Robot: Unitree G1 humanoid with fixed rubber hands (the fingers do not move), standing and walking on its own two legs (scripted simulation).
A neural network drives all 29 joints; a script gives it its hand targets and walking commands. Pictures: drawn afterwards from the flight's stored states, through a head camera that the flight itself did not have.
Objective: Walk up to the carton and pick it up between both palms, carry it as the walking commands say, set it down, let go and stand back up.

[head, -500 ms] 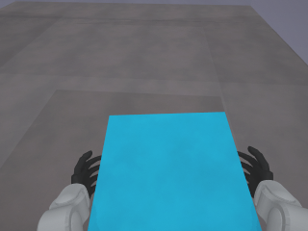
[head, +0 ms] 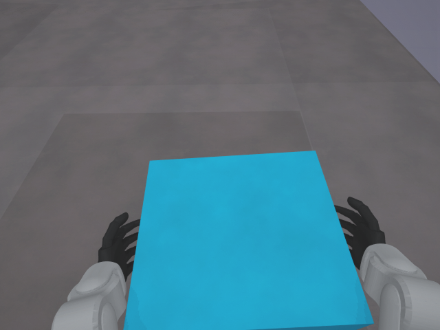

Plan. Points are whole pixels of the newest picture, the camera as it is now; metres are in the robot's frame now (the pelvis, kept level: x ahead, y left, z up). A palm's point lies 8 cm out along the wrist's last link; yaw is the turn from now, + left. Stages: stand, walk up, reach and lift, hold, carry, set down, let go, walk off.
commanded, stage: carry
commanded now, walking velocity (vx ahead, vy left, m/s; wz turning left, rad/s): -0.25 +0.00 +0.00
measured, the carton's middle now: (237, 253) +0.27 -0.01 +0.00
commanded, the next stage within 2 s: none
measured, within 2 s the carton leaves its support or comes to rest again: neither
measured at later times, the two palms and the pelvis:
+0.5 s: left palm out of the picture +0.02 +0.08 +0.08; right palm out of the picture -0.01 -0.29 +0.07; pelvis -0.21 -0.06 +0.00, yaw -5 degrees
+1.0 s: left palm out of the picture -0.17 +0.17 +0.13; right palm out of the picture -0.12 -0.20 +0.15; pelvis -0.37 -0.04 +0.03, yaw +4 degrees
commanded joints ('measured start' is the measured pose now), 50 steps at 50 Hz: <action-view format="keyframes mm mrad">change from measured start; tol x32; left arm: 1 -507 -691 -867 -262 -363 -11 -64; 50 -410 -539 -789 -6 -306 56 -42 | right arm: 1 -326 825 829 -184 291 -27 90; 50 -121 591 671 62 154 28 44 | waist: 1 27 338 -315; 14 55 241 -184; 17 59 -313 -132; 50 33 260 -149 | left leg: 1 204 412 -249 -65 1005 205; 14 -5 262 -139 -83 265 85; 17 -359 26 -31 357 -263 -28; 23 -319 1 -120 788 -61 -22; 36 209 -59 105 -277 -228 53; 39 -169 391 -393 -540 -579 205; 45 244 230 -19 -328 -56 63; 50 162 306 -108 -368 -223 144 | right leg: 1 -71 -11 65 400 -371 49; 6 -113 14 82 548 -232 61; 14 91 37 10 -102 -172 67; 17 177 -368 431 -313 181 -45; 32 287 -278 315 -309 121 -111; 36 93 -95 133 -405 -318 119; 42 -133 59 92 609 -21 89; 50 -35 48 -3 50 -171 93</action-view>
